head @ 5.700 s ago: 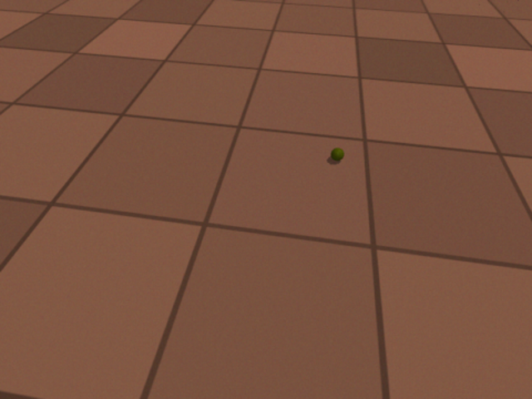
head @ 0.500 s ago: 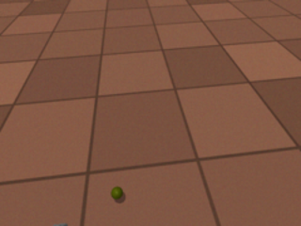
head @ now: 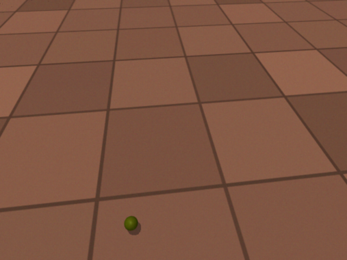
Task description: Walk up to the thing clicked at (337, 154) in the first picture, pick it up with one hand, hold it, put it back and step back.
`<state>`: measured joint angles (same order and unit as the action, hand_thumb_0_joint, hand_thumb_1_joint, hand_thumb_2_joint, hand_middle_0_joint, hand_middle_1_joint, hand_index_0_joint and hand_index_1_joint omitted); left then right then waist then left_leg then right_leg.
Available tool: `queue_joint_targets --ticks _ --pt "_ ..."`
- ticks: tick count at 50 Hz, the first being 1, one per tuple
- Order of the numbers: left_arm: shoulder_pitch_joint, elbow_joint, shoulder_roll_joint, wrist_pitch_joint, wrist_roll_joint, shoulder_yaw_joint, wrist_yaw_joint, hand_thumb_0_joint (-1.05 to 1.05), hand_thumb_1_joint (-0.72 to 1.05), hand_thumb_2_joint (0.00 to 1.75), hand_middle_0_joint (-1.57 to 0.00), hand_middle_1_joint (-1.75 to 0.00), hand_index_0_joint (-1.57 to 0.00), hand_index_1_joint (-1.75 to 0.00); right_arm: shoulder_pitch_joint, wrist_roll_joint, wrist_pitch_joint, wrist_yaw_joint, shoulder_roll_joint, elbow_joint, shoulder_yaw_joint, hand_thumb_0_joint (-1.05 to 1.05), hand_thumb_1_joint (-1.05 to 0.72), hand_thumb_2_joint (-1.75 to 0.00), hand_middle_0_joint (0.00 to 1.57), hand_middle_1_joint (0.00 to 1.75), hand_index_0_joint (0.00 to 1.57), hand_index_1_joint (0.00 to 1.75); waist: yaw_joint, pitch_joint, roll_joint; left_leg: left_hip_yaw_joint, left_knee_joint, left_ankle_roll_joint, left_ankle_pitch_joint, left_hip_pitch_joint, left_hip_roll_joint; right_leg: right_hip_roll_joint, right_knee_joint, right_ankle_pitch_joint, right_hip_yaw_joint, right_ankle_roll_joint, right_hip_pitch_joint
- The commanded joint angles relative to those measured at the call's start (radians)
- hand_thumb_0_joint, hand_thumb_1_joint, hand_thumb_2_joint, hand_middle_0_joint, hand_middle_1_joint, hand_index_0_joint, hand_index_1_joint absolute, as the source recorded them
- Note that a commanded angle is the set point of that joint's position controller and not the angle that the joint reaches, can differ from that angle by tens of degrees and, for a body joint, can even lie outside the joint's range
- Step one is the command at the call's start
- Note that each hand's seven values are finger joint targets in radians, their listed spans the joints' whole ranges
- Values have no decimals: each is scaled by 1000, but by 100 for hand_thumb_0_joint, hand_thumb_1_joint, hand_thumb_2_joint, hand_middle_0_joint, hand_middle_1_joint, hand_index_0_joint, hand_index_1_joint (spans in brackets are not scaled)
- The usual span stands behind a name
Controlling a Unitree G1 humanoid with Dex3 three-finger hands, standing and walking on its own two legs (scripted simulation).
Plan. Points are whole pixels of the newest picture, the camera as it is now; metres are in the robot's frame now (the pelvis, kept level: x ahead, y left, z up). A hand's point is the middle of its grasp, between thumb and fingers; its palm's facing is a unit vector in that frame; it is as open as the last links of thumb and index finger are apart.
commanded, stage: walk up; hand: left
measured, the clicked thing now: (131, 223) +0.44 +0.24 -0.74
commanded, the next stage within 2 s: stand in 0.48 s
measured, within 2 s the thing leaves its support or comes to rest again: neither
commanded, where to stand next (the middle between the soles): +0.08 +0.00 m, yaw +5 degrees
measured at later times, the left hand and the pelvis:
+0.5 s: hand out of the picture +0.11 +0.26 -0.16, palm faces +0.00 -0.94 -0.33, open 7.4 cm; pelvis +0.01 +0.01 +0.00, yaw +0 degrees
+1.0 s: hand out of the picture +0.07 +0.26 -0.15, palm faces +0.00 -0.94 -0.34, open 7.4 cm; pelvis -0.01 +0.01 +0.00, yaw +1 degrees
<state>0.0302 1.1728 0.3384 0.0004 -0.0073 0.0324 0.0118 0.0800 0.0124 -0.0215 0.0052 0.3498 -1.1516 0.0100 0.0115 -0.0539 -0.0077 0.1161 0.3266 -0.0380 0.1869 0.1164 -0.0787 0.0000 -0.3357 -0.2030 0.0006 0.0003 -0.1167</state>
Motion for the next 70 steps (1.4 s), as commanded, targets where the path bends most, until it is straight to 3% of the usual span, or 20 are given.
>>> queue_joint_targets --ticks 1,14,22,23,24,27,34,54,70 --pt "-66 -73 207 30 -4 30 -16 0 90 90 -20 -30 -20 -30 -44 -3 -20 -11 213 67 40 0 -90 -90 20 30 20 30 6 141 6 -86 -24 44 -174 -84 -88 127 49 239 91 21 8" --pt "-32 -68 200 25 -2 27 -21 0 90 90 -20 -30 -20 -30 -55 -5 -17 -14 204 66 45 0 -90 -90 20 30 20 30 -2 132 -4 -84 -38 43 -253 -106 -93 122 33 271 66 12 14" --pt "-40 -73 201 27 -8 26 -23 0 90 90 -20 -30 -20 -30 -57 -3 -12 -12 202 73 47 0 -90 -90 20 30 20 30 3 128 9 -83 -38 46 -233 -96 -85 124 44 285 61 6 33" --pt "-36 -74 201 27 -7 26 -23 0 90 90 -20 -30 -20 -30 -56 -4 -12 -13 202 71 47 0 -90 -90 20 30 20 30 1 130 6 -81 -39 45 -242 -103 -86 125 42 291 64 7 31" --pt "-21 -84 210 31 -1 24 -22 0 90 90 -20 -30 -20 -30 -69 4 -13 -14 203 76 45 0 -90 -90 20 30 20 30 3 119 -10 -104 -48 37 -320 -123 -103 137 28 356 61 9 21" --pt "-11 -90 208 33 1 24 -23 0 90 90 -20 -30 -20 -30 -64 2 -13 -17 206 73 46 0 -90 -90 20 30 20 30 1 140 -6 -96 -39 36 -348 -137 -101 143 27 388 57 10 41" --pt "-3 -101 210 30 -1 18 -23 0 90 90 -20 -30 -20 -30 -72 0 -7 -13 207 69 43 0 -90 -90 20 30 20 30 1 124 -8 -101 -56 35 -234 -125 -95 144 58 301 62 10 37" --pt "15 -100 223 30 -2 14 -18 0 90 90 -20 -30 -20 -30 -47 4 -7 -5 209 62 39 0 -90 -90 20 30 20 30 2 69 8 -118 -82 39 -64 -73 -86 138 98 126 76 13 -17" --pt "37 -99 228 29 0 12 -16 0 90 90 -20 -30 -20 -30 -17 4 -8 -5 205 59 31 0 -90 -90 20 30 20 30 -2 62 0 -127 -85 40 -46 -40 -82 140 92 104 83 17 -17"
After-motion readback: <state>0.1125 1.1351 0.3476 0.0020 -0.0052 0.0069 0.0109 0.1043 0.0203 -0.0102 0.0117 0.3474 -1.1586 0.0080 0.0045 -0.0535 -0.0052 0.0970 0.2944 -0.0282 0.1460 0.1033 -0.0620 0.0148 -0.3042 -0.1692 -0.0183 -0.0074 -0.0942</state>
